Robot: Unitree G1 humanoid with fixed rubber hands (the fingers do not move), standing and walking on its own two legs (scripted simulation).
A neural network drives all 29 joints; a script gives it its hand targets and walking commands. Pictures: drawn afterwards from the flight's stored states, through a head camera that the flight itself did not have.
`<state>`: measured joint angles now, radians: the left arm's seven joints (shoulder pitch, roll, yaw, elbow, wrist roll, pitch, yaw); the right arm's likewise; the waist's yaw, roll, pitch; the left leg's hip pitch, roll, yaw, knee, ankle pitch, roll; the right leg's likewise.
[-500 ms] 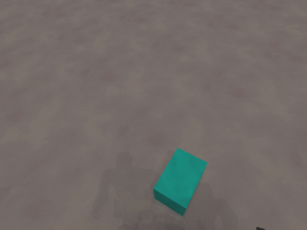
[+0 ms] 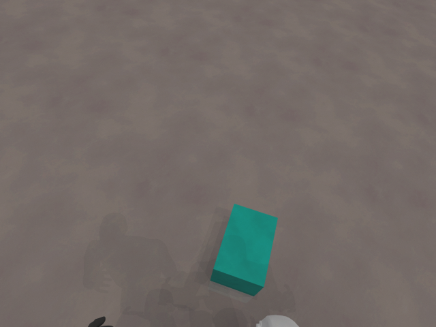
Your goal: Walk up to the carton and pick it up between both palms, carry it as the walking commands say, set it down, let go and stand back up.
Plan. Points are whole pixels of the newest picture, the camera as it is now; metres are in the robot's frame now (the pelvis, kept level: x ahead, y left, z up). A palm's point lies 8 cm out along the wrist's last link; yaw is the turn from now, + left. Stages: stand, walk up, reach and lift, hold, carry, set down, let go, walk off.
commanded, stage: walk up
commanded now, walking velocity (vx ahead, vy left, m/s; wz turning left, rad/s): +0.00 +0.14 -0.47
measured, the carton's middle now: (243, 249) +0.47 -0.14 -0.68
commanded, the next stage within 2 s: none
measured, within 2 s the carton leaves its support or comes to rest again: neither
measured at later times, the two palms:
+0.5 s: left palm (82, 302) +0.18 +0.29 -0.14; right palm out of the picture +0.05 -0.25 -0.10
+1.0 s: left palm (111, 305) +0.17 +0.22 -0.13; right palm out of the picture +0.03 -0.26 -0.13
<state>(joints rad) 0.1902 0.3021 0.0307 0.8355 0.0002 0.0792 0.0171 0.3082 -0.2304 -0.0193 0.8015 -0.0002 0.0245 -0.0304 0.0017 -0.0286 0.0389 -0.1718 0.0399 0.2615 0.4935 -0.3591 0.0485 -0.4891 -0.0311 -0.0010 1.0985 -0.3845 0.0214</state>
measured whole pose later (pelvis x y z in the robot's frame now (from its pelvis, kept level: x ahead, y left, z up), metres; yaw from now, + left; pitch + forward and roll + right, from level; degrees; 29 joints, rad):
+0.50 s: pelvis +0.04 +0.03 +0.00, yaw -9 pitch +2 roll -4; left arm 0.15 0.30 0.03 0.86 0.00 0.07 -0.01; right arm 0.31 -0.27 -0.03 0.80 0.00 0.02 -0.03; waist 0.00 0.00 0.04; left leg -0.21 0.16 0.06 0.56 -0.38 -0.05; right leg -0.42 -0.02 -0.06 1.02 -0.46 0.00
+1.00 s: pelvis +0.04 -0.01 -0.01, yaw -13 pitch +1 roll +0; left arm 0.22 0.24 0.03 0.87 0.00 0.02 0.00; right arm 0.31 -0.23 -0.03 0.80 0.00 0.04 -0.01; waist 0.00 0.02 0.05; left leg -0.20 0.03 0.06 0.50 -0.29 -0.01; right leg -0.28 -0.02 -0.07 0.52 -0.25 -0.01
